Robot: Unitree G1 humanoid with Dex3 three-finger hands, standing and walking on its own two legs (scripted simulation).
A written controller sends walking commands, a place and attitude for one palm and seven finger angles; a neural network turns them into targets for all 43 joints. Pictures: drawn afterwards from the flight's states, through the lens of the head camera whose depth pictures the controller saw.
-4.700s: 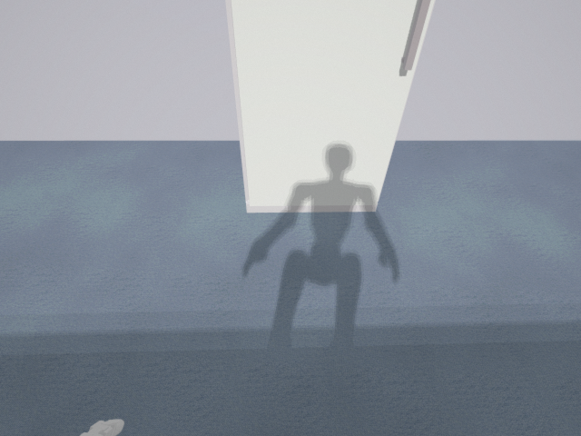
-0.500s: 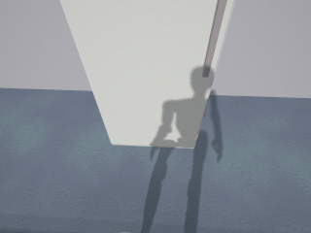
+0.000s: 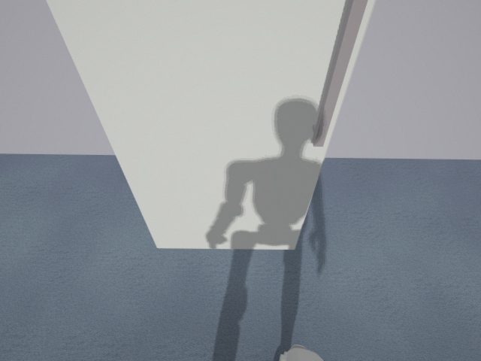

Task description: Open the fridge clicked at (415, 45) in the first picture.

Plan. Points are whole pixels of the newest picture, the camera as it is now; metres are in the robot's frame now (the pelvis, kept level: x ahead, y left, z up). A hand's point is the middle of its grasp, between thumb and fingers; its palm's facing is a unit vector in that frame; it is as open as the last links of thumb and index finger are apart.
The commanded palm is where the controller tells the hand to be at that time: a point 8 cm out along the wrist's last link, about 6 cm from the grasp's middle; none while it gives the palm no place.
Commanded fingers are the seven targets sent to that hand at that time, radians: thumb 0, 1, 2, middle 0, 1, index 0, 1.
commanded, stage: take the last steps up to it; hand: right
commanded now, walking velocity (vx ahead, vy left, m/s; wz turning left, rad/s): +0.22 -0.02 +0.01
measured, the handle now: (343, 35) +0.62 -0.16 +0.24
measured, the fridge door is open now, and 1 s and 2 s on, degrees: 0 0 0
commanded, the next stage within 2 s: come to a stop and stand still in 0.18 s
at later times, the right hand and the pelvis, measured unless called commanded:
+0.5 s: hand (340, 341) +0.20 -0.19 -0.17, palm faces +0.00 +0.97 -0.24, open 7.3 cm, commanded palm none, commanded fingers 0.00 -0.90 -0.90 0.20 0.30 0.20 0.30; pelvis +0.13 -0.01 -0.01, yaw +2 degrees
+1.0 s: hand out of the picture +0.10 -0.26 -0.18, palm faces +0.08 +0.98 -0.21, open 7.3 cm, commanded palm none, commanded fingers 0.00 -0.90 -0.90 0.20 0.30 0.20 0.30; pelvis +0.07 -0.06 +0.00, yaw +0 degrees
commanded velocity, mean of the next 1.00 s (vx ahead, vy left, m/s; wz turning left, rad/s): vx -0.04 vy -0.03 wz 0.01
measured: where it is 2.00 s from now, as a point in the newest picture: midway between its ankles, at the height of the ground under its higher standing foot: outside the picture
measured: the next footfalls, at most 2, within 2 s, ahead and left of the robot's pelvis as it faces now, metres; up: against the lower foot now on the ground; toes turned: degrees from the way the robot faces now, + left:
right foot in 0.06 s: +0.17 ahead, -0.13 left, +0.00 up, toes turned -8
left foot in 0.44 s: +0.22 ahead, +0.11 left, +0.00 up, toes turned +7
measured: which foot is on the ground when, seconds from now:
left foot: down 0.00-0.08, up 0.10-0.42, down 0.44-0.84, up 0.86-1.00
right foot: up 0.00-0.04, down 0.06-0.52, up 0.54-0.80, down 0.82-1.00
